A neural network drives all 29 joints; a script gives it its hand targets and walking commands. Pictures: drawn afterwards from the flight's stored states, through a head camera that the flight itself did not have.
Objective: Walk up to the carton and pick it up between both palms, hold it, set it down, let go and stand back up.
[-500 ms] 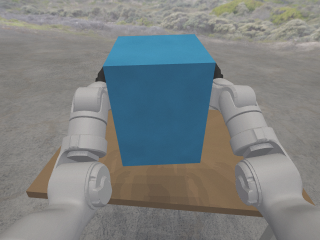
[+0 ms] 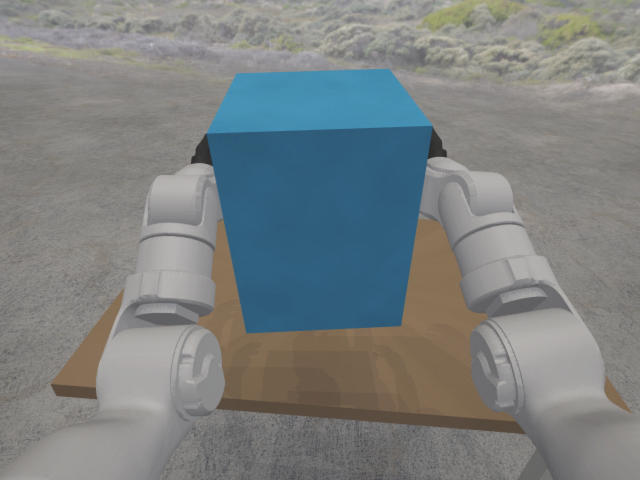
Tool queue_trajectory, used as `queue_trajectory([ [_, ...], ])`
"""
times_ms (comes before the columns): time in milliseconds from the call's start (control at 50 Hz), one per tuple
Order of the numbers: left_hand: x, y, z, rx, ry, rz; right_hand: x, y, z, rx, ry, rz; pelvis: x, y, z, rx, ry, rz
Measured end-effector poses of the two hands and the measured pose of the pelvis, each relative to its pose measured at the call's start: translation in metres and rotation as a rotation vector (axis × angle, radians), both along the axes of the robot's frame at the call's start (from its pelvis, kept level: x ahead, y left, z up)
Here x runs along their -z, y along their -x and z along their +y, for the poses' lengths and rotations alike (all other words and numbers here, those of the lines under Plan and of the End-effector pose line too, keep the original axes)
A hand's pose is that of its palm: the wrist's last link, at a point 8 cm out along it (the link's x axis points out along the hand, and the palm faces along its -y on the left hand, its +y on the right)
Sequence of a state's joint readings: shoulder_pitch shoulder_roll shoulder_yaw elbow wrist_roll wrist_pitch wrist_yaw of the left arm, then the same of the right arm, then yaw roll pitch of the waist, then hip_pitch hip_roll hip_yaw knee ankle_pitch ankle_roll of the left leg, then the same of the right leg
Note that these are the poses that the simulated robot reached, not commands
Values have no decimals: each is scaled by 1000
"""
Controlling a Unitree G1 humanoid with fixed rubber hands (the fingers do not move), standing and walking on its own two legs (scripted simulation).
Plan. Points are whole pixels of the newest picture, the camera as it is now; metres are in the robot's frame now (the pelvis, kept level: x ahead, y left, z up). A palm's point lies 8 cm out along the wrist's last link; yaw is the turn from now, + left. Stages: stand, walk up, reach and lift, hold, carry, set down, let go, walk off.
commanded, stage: hold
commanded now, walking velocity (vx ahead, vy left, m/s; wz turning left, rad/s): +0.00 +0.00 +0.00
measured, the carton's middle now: (318, 199) +0.34 +0.01 +0.28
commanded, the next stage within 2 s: none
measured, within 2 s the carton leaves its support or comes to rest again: neither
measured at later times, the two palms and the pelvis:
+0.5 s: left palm (204, 183) +0.37 +0.14 +0.28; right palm (429, 177) +0.36 -0.12 +0.30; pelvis +0.00 +0.00 +0.00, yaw +0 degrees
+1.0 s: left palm (204, 184) +0.37 +0.14 +0.28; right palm (428, 177) +0.37 -0.12 +0.30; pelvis +0.00 +0.00 +0.00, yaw +1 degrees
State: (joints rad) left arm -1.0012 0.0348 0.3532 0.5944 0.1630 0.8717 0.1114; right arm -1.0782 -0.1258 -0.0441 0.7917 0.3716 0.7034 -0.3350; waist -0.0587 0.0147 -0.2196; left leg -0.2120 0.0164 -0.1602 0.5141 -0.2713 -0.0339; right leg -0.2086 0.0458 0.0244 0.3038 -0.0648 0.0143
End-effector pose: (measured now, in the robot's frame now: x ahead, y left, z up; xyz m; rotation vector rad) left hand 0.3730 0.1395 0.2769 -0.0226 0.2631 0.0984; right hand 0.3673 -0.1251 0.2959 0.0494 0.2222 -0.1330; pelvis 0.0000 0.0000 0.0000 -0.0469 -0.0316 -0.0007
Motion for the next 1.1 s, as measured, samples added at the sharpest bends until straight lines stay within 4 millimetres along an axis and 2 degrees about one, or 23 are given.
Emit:
queue_trajectory([
  [680,-3,3,-1,-1,3,-12,-4,3,0,-2,12,-11,0,2,-2,-3,-2,8],
  [1100,0,2,2,-11,3,-5,2,1,2,-13,14,-3,-1,-1,-2,-15,-2,5],
])
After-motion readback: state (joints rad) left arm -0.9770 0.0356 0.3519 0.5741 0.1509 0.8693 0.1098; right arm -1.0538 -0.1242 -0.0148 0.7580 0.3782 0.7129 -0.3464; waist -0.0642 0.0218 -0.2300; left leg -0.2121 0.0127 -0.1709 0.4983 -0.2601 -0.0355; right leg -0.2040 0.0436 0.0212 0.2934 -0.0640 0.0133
